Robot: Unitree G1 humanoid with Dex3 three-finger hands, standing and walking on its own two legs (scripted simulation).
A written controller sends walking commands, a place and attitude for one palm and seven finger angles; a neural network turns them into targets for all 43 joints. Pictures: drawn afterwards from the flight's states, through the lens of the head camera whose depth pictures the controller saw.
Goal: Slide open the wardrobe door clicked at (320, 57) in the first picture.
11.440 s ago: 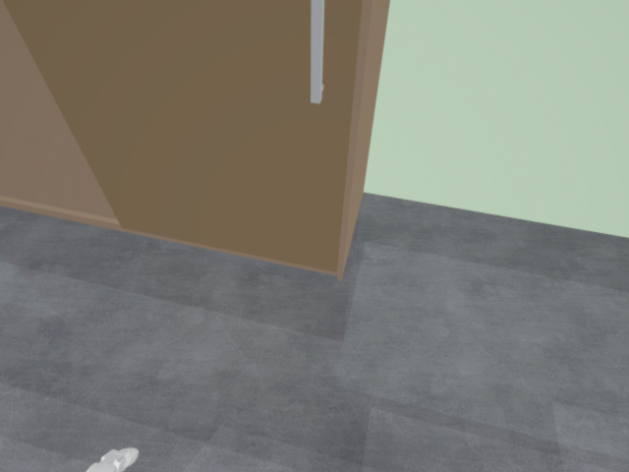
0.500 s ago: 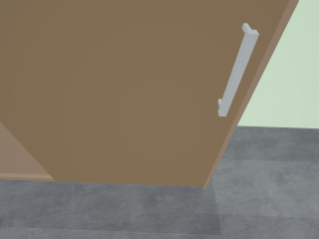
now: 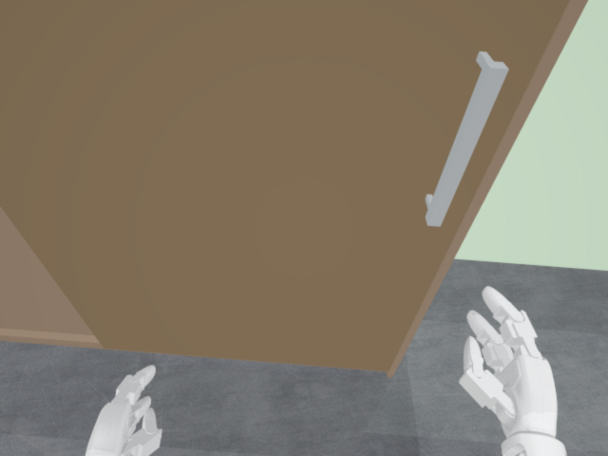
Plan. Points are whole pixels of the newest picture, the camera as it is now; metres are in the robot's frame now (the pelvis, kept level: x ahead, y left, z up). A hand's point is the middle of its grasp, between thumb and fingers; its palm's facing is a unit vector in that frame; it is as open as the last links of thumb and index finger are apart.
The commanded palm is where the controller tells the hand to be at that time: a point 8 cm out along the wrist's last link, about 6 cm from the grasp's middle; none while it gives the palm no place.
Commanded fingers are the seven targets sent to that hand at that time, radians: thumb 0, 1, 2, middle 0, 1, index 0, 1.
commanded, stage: raise the hand with hooked fingers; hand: right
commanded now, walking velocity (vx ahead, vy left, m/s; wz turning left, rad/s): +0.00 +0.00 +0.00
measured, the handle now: (455, 148) +0.54 -0.17 +0.17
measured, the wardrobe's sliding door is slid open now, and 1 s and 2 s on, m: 0.00 0.00 0.00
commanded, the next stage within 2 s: move the hooked fingers beside the handle in 1.82 s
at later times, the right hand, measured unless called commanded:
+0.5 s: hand (497, 386) +0.23 -0.20 +0.05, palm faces -0.14 +0.99 -0.06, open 10.7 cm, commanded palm +0.18 -0.27 +0.07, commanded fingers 0.00 0.03 -0.50 0.27 0.90 0.27 0.90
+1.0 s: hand out of the picture +0.26 -0.28 +0.16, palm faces +0.10 +0.99 -0.09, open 13.5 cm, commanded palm +0.22 -0.32 +0.15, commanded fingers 0.00 0.50 -0.30 0.30 1.20 0.30 1.20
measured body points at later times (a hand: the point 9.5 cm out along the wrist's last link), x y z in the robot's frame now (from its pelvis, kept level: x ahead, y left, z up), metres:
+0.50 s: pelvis +0.01 +0.00 -0.02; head +0.04 +0.00 +0.43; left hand +0.19 +0.20 -0.10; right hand +0.23 -0.25 +0.05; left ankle +0.03 +0.11 -0.72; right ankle +0.00 -0.11 -0.72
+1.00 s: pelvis +0.02 -0.01 +0.01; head +0.01 -0.01 +0.46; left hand +0.23 +0.21 -0.04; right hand +0.25 -0.33 +0.17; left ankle +0.03 +0.11 -0.72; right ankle +0.00 -0.11 -0.72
